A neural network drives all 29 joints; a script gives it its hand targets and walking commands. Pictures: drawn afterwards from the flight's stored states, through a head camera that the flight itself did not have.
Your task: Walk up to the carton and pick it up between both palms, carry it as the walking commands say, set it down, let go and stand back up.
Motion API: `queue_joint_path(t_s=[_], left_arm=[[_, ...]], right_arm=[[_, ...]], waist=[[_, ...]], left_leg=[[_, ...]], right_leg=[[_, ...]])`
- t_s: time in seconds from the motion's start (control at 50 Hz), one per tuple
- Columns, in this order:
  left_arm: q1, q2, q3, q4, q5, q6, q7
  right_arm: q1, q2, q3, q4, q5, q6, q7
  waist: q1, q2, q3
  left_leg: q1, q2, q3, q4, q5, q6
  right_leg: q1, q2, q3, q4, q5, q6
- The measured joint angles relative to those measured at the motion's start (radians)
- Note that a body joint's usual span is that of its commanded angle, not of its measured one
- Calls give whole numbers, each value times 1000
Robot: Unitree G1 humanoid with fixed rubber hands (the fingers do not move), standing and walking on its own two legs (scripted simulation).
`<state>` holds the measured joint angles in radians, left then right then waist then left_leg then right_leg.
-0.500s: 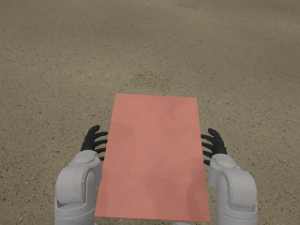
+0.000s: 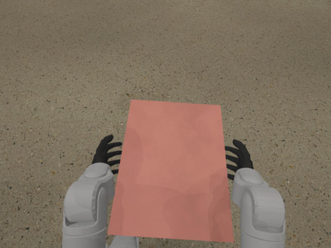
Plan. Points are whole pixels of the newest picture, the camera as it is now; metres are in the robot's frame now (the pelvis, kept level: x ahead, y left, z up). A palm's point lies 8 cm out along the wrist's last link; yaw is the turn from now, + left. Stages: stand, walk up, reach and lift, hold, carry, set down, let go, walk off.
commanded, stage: carry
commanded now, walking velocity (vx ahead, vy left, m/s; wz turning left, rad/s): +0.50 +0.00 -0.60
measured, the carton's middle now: (171, 171) +0.29 +0.01 -0.02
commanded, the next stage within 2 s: none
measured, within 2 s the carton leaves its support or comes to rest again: neither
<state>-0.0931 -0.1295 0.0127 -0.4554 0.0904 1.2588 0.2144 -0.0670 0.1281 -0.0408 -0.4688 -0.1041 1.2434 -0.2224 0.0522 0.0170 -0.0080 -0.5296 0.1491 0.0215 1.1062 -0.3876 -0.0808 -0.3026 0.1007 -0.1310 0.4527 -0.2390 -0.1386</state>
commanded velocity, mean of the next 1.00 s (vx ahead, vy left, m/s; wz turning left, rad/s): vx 0.50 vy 0.00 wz -0.60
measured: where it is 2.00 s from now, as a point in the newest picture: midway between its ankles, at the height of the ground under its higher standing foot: (256, 123)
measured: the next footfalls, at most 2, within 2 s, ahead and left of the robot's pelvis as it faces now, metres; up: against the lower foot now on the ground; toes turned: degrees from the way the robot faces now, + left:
left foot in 0.26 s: +0.39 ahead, +0.12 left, +0.00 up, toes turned -2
right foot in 0.78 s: +0.60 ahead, -0.23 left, +0.00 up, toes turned -36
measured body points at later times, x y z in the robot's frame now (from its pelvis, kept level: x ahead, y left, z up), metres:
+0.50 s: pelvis +0.34 +0.03 +0.02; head +0.36 +0.04 +0.47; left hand +0.65 +0.06 +0.09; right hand +0.52 -0.22 +0.10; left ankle +0.35 +0.12 -0.73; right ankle +0.30 -0.10 -0.66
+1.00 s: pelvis +0.62 -0.17 +0.01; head +0.66 -0.20 +0.45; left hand +0.93 -0.18 +0.07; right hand +0.76 -0.44 +0.06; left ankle +0.71 -0.04 -0.68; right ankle +0.56 -0.20 -0.73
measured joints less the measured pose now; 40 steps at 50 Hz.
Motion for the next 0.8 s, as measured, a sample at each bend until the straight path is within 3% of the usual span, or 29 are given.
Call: queue_joint_path(t_s=[0.14,0.24,0.26,0.3,0.34,0.4,0.56,0.68,0.74,0.78,0.8], left_arm=[[22,1,2,-67,-1,-35,-19],[11,1,5,-84,1,-21,-14],[10,1,10,-88,3,-15,-11],[-1,1,40,-73,7,-8,-8],[-6,0,50,-48,13,5,-5],[-7,1,36,-21,19,18,-6],[-32,-2,10,-38,27,-2,-10],[-30,-2,11,-56,25,13,-8],[-39,-2,13,-54,23,25,-5],[-52,-4,11,-37,22,31,-3],[-56,-4,5,-20,21,23,2]], right_arm=[[9,0,21,-64,5,-28,-6],[-2,0,22,-92,10,-5,-10],[-11,0,24,-85,12,-2,-10],[-36,2,36,-24,13,-14,-8],[-50,3,37,29,8,-16,-8],[-35,2,25,49,7,-10,-5],[-13,1,2,-35,17,-6,3],[-23,1,0,-51,18,21,8],[-25,1,0,-50,11,30,9],[-24,0,-6,-42,6,31,10],[-34,0,-15,-25,2,27,11]], waist=[[-34,-4,-12],[-48,-14,-57],[-44,-17,-66],[-41,-58,-79],[-31,-66,-80],[-30,-65,-74],[-76,-41,-54],[-70,-19,-54],[-54,-2,-56],[-34,-2,-61],[-10,15,-61]], left_leg=[[-122,-22,37,-320,239,-9],[-41,-66,117,-568,293,6],[3,-72,139,-625,314,24],[17,-73,193,-576,305,105],[59,-56,238,-570,241,128],[173,-45,290,-662,219,108],[418,-30,362,-817,149,76],[588,11,400,-826,31,1],[635,70,399,-728,-65,-50],[588,134,356,-489,-88,-62],[513,153,275,-300,-77,-51]], right_leg=[[204,-10,142,-141,-52,37],[316,-27,220,-117,-178,62],[309,-27,229,-46,-223,66],[182,-52,202,266,-223,79],[24,-60,160,565,-192,84],[-134,-104,94,681,-103,99],[-327,-193,33,402,83,116],[-310,-178,-41,224,173,82],[-238,-122,-95,148,140,56],[-163,-76,-103,98,84,32],[-173,-55,-100,144,37,23]])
